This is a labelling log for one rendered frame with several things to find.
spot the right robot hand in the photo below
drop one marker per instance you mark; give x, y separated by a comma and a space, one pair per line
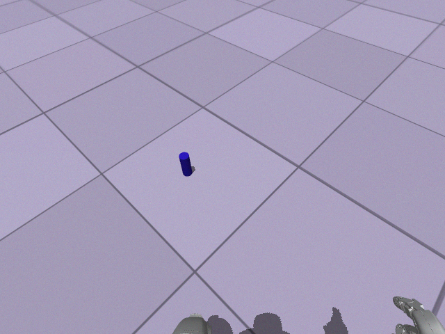
424, 320

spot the can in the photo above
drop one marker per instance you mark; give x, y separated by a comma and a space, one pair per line
185, 164

